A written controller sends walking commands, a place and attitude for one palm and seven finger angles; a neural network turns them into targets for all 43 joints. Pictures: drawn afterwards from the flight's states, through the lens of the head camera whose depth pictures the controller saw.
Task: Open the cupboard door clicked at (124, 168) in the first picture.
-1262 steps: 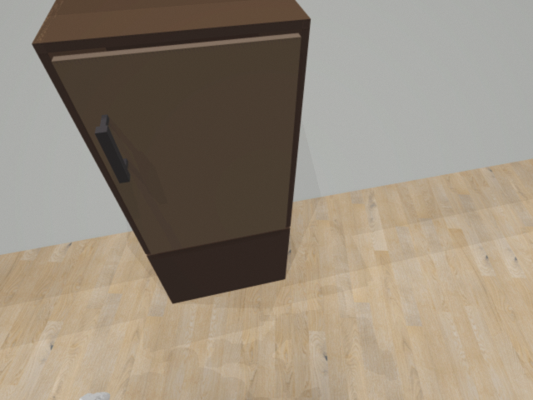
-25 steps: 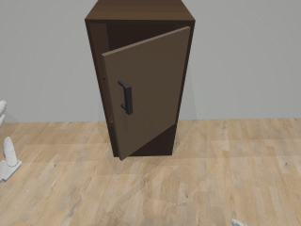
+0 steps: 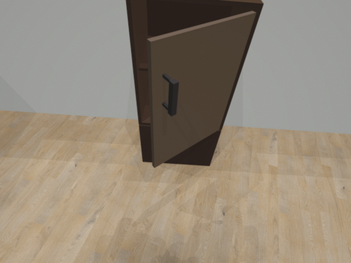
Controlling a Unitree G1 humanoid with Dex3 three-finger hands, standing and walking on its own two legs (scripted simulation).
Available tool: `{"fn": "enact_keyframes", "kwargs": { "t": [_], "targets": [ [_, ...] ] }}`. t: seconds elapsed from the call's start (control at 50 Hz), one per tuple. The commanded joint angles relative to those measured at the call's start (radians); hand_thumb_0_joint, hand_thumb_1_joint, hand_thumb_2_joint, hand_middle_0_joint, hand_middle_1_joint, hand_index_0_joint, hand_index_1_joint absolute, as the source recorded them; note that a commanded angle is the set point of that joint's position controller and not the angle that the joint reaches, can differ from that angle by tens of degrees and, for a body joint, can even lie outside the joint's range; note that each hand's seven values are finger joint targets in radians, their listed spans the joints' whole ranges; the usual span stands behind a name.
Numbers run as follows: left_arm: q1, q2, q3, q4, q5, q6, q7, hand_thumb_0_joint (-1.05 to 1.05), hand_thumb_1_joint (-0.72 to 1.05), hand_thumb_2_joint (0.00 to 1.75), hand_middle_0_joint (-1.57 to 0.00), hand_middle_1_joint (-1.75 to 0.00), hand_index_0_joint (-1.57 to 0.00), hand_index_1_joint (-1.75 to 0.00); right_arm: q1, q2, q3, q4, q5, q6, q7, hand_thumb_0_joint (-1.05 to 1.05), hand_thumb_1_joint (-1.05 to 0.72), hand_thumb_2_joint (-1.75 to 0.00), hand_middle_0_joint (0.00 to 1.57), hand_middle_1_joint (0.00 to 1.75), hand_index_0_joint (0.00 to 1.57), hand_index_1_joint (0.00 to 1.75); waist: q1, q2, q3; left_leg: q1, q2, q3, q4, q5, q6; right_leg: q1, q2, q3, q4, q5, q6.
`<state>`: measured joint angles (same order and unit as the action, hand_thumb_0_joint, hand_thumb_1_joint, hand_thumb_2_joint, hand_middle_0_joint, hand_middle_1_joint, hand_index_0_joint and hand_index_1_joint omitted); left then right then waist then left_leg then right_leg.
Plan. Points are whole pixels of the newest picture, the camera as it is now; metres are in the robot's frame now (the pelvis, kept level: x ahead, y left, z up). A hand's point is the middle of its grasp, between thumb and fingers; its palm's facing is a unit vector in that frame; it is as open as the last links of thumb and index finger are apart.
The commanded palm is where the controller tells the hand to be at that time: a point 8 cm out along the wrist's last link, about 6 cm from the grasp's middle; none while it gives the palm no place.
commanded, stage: let the arm hang, fingers relaxed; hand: left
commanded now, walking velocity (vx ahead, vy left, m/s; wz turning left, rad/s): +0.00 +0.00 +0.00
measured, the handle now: (169, 95) +0.57 +0.07 +0.06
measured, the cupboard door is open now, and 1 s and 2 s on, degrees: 39 39 39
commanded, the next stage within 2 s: look to check the result in 0.72 s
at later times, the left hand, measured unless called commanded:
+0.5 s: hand out of the picture -0.03 +0.18 -0.17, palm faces +0.03 -0.99 -0.17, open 7.4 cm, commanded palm none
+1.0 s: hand out of the picture -0.03 +0.17 -0.17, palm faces +0.04 -0.99 -0.16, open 7.4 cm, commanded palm none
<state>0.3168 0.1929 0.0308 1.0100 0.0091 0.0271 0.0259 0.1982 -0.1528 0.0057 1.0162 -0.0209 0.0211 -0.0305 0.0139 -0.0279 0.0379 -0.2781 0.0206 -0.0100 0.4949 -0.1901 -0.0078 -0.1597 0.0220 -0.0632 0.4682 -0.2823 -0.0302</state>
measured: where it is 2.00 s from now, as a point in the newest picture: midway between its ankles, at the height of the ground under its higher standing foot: outside the picture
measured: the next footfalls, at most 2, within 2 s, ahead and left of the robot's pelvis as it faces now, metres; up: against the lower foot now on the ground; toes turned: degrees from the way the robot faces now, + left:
none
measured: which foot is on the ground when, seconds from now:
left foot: down 0.00-1.00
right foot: down 0.00-1.00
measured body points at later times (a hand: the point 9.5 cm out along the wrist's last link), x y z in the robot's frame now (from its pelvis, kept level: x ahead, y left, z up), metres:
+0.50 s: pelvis -0.01 +0.02 +0.00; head -0.01 +0.02 +0.45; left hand -0.03 +0.23 -0.16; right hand -0.04 -0.17 -0.16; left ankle +0.05 +0.12 -0.74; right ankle -0.02 -0.10 -0.74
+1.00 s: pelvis +0.00 +0.01 +0.00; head +0.01 +0.01 +0.45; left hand -0.03 +0.22 -0.16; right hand -0.02 -0.19 -0.16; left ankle +0.05 +0.12 -0.74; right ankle -0.02 -0.10 -0.74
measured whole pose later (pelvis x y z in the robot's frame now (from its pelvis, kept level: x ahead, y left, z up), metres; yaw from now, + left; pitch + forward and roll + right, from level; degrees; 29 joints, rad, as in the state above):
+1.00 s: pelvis +0.00 +0.01 +0.00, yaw -1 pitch -1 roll +0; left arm 0.34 0.11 0.01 1.16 0.01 0.00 0.04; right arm 0.30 -0.12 0.00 1.15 -0.02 0.01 -0.04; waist -0.01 0.00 0.03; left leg -0.24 0.00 0.02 0.43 -0.17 0.01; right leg -0.15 -0.01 -0.04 0.44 -0.27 -0.01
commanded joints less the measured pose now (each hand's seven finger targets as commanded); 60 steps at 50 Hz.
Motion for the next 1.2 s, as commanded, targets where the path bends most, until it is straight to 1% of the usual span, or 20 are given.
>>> {"fn": "enact_keyframes", "kwargs": {
  "t": [0.0, 0.04, 0.12, 0.28, 0.36, 0.48, 0.54, 0.6, 0.64, 0.7, 0.76, 0.8, 0.82, 0.88, 0.9, 0.92, 1.0, 1.08, 1.14, 1.18],
  "targets": [
    [0.016, 0.077, 0.0, 0.027, 0.003, -0.031, -0.003, 0.0, 0.9, 0.9, -0.2, -0.3, -0.2, -0.3, 0.048, -0.121, -0.026, 0.003, -0.002, -0.015, -0.006, 0.0, -0.9, -0.9, 0.2, 0.3, 0.2, 0.3, -0.024, 0.112, -0.008, 0.069, 0.074, -0.087, -0.143, -0.028, 0.039, -0.052, -0.103, 0.116, -0.153, 0.031, -0.013],
    [0.031, 0.077, -0.003, 0.063, 0.003, -0.032, -0.004, 0.0, 0.9, 0.9, -0.2, -0.3, -0.2, -0.3, 0.06, -0.126, -0.024, 0.024, 0.002, -0.016, -0.006, 0.0, -0.9, -0.9, 0.2, 0.3, 0.2, 0.3, -0.018, 0.069, 0.017, 0.063, 0.078, -0.088, -0.161, -0.047, 0.043, -0.054, -0.102, 0.104, -0.162, 0.017, -0.01],
    [0.056, 0.069, -0.012, 0.114, 0.001, -0.03, -0.001, 0.0, 0.9, 0.9, -0.2, -0.3, -0.2, -0.3, 0.093, -0.125, -0.018, 0.061, 0.001, -0.017, -0.007, 0.0, -0.9, -0.9, 0.2, 0.3, 0.2, 0.3, -0.021, 0.042, 0.023, 0.073, 0.072, -0.09, -0.177, -0.054, 0.042, -0.06, -0.108, 0.107, -0.162, 0.002, -0.009],
    [0.094, 0.045, -0.013, 0.151, 0.001, -0.023, 0.006, 0.0, 0.9, 0.9, -0.2, -0.3, -0.2, -0.3, 0.147, -0.096, -0.016, 0.103, -0.001, -0.012, -0.007, 0.0, -0.9, -0.9, 0.2, 0.3, 0.2, 0.3, -0.014, 0.036, 0.08, 0.017, 0.066, -0.099, -0.211, -0.142, 0.044, -0.082, -0.103, 0.094, -0.142, -0.051, -0.005],
    [0.102, 0.034, -0.009, 0.149, 0.002, -0.024, 0.01, 0.0, 0.9, 0.9, -0.2, -0.3, -0.2, -0.3, 0.17, -0.072, -0.018, 0.11, -0.002, -0.012, -0.007, 0.0, -0.9, -0.9, 0.2, 0.3, 0.2, 0.3, -0.014, 0.026, 0.079, 0.007, 0.059, -0.093, -0.2, -0.133, 0.046, -0.088, -0.104, 0.094, -0.136, -0.059, -0.006],
    [0.104, 0.013, -0.002, 0.135, 0.003, -0.027, 0.014, 0.0, 0.9, 0.9, -0.2, -0.3, -0.2, -0.3, 0.19, -0.044, -0.021, 0.113, -0.005, -0.014, -0.007, 0.0, -0.9, -0.9, 0.2, 0.3, 0.2, 0.3, -0.015, 0.054, 0.083, -0.008, 0.054, -0.09, -0.194, -0.128, 0.046, -0.096, -0.101, 0.094, -0.122, -0.044, -0.007],
    [0.105, 0.008, 0.001, 0.131, 0.004, -0.028, 0.015, 0.0, 0.9, 0.9, -0.2, -0.3, -0.2, -0.3, 0.196, -0.041, -0.023, 0.11, -0.003, -0.016, -0.008, 0.0, -0.9, -0.9, 0.2, 0.3, 0.2, 0.3, -0.012, 0.049, 0.086, -0.014, 0.059, -0.097, -0.199, -0.14, 0.048, -0.093, -0.096, 0.086, -0.117, -0.037, -0.006],
    [0.102, -0.001, 0.001, 0.126, 0.003, -0.031, 0.016, 0.0, 0.9, 0.9, -0.2, -0.3, -0.2, -0.3, 0.195, -0.035, -0.024, 0.108, -0.004, -0.021, -0.008, 0.0, -0.9, -0.9, 0.2, 0.3, 0.2, 0.3, -0.015, 0.058, 0.07, 0.004, 0.057, -0.091, -0.191, -0.099, 0.048, -0.091, -0.102, 0.092, -0.113, -0.005, -0.006],
    [0.104, 0.0, 0.0, 0.126, 0.003, -0.032, 0.016, 0.0, 0.9, 0.9, -0.2, -0.3, -0.2, -0.3, 0.197, -0.029, -0.023, 0.106, -0.002, -0.019, -0.009, 0.0, -0.9, -0.9, 0.2, 0.3, 0.2, 0.3, -0.014, 0.031, 0.076, 0.002, 0.057, -0.087, -0.182, -0.097, 0.048, -0.089, -0.099, 0.091, -0.123, -0.011, -0.006],
    [0.097, -0.004, 0.001, 0.125, 0.003, -0.034, 0.016, 0.0, 0.9, 0.9, -0.2, -0.3, -0.2, -0.3, 0.193, -0.032, -0.024, 0.107, -0.002, -0.021, -0.009, 0.0, -0.9, -0.9, 0.2, 0.3, 0.2, 0.3, -0.02, 0.053, 0.074, 0.02, 0.055, -0.08, -0.174, -0.068, 0.045, -0.1, -0.105, 0.096, -0.123, 0.004, -0.006],
    [0.098, -0.002, -0.001, 0.126, 0.002, -0.037, 0.016, 0.0, 0.9, 0.9, -0.2, -0.3, -0.2, -0.3, 0.188, -0.03, -0.023, 0.107, -0.001, -0.022, -0.009, 0.0, -0.9, -0.9, 0.2, 0.3, 0.2, 0.3, -0.021, 0.021, 0.062, 0.043, 0.054, -0.068, -0.157, -0.018, 0.044, -0.095, -0.111, 0.103, -0.13, 0.022, -0.007],
    [0.1, -0.001, -0.002, 0.127, 0.001, -0.039, 0.016, 0.0, 0.9, 0.9, -0.2, -0.3, -0.2, -0.3, 0.186, -0.033, -0.022, 0.109, 0.0, -0.022, -0.009, 0.0, -0.9, -0.9, 0.2, 0.3, 0.2, 0.3, -0.024, 0.024, 0.052, 0.062, 0.052, -0.061, -0.143, 0.006, 0.042, -0.096, -0.113, 0.107, -0.136, 0.026, -0.007],
    [0.098, 0.002, -0.005, 0.128, 0.001, -0.04, 0.016, 0.0, 0.9, 0.9, -0.2, -0.3, -0.2, -0.3, 0.184, -0.034, -0.021, 0.112, 0.0, -0.021, -0.008, 0.0, -0.9, -0.9, 0.2, 0.3, 0.2, 0.3, -0.023, 0.014, 0.06, 0.064, 0.052, -0.059, -0.141, 0.011, 0.042, -0.101, -0.117, 0.103, -0.14, 0.024, -0.007],
    [0.1, 0.003, -0.006, 0.131, 0.0, -0.039, 0.016, 0.0, 0.9, 0.9, -0.2, -0.3, -0.2, -0.3, 0.173, -0.034, -0.02, 0.113, 0.0, -0.019, -0.008, 0.0, -0.9, -0.9, 0.2, 0.3, 0.2, 0.3, -0.024, 0.033, 0.07, 0.069, 0.052, -0.057, -0.141, 0.007, 0.04, -0.109, -0.118, 0.108, -0.149, 0.012, -0.008],
    [0.096, 0.006, -0.007, 0.132, 0.0, -0.04, 0.016, 0.0, 0.9, 0.9, -0.2, -0.3, -0.2, -0.3, 0.177, -0.037, -0.019, 0.115, 0.0, -0.019, -0.008, 0.0, -0.9, -0.9, 0.2, 0.3, 0.2, 0.3, -0.026, 0.021, 0.069, 0.067, 0.053, -0.059, -0.142, 0.01, 0.039, -0.103, -0.115, 0.107, -0.147, 0.016, -0.007],
    [0.099, 0.003, -0.008, 0.134, 0.0, -0.039, 0.016, 0.0, 0.9, 0.9, -0.2, -0.3, -0.2, -0.3, 0.172, -0.041, -0.019, 0.115, 0.0, -0.019, -0.009, 0.0, -0.9, -0.9, 0.2, 0.3, 0.2, 0.3, -0.024, 0.036, 0.072, 0.07, 0.053, -0.058, -0.142, 0.009, 0.039, -0.106, -0.115, 0.109, -0.149, 0.016, -0.007],
    [0.103, 0.007, -0.009, 0.137, -0.001, -0.041, 0.016, 0.0, 0.9, 0.9, -0.2, -0.3, -0.2, -0.3, 0.16, -0.046, -0.018, 0.116, 0.002, -0.023, -0.01, 0.0, -0.9, -0.9, 0.2, 0.3, 0.2, 0.3, -0.021, 0.03, 0.05, 0.088, 0.058, -0.062, -0.141, 0.054, 0.042, -0.08, -0.116, 0.105, -0.146, 0.056, -0.005],
    [0.101, 0.008, -0.01, 0.139, -0.001, -0.041, 0.016, 0.0, 0.9, 0.9, -0.2, -0.3, -0.2, -0.3, 0.15, -0.049, -0.016, 0.118, 0.001, -0.021, -0.011, 0.0, -0.9, -0.9, 0.2, 0.3, 0.2, 0.3, -0.02, 0.042, 0.065, 0.084, 0.057, -0.061, -0.143, 0.049, 0.039, -0.078, -0.116, 0.105, -0.154, 0.054, -0.006],
    [0.097, 0.016, -0.008, 0.139, 0.0, -0.042, 0.015, 0.0, 0.9, 0.9, -0.2, -0.3, -0.2, -0.3, 0.151, -0.056, -0.016, 0.118, 0.003, -0.023, -0.011, 0.0, -0.9, -0.9, 0.2, 0.3, 0.2, 0.3, -0.018, 0.015, 0.054, 0.089, 0.061, -0.061, -0.144, 0.067, 0.041, -0.06, -0.114, 0.097, -0.153, 0.067, -0.003],
    [0.091, 0.012, -0.01, 0.139, -0.001, -0.041, 0.015, 0.0, 0.9, 0.9, -0.2, -0.3, -0.2, -0.3, 0.148, -0.056, -0.015, 0.12, 0.001, -0.024, -0.011, 0.0, -0.9, -0.9, 0.2, 0.3, 0.2, 0.3, -0.019, 0.027, 0.064, 0.086, 0.059, -0.063, -0.146, 0.072, 0.039, -0.062, -0.116, 0.101, -0.152, 0.071, -0.004]
  ]
}}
